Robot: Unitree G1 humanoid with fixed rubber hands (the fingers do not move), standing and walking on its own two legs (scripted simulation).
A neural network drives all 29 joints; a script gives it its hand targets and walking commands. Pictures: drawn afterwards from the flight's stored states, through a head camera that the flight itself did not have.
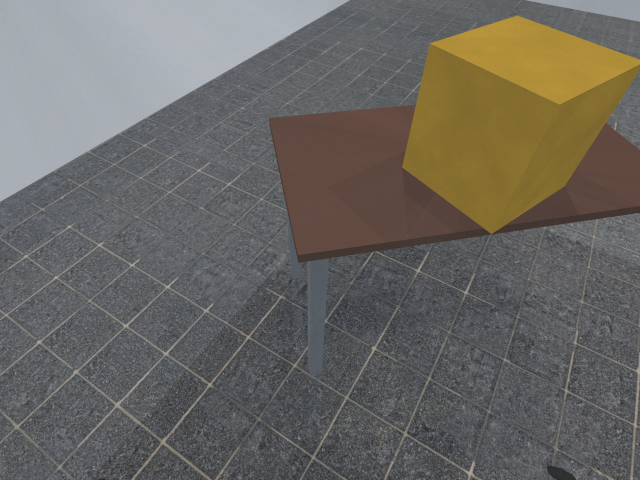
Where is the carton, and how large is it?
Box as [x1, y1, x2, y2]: [402, 16, 639, 233]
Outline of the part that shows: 638,59 519,16 514,16 432,42 429,44 402,167 492,233 565,184 639,70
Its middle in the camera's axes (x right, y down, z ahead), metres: +0.39 -0.25 +0.81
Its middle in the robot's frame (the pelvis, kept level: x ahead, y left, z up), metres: +0.77 -0.38 +0.04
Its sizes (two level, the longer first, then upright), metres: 0.267 0.266 0.288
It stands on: a table, 0.68 m high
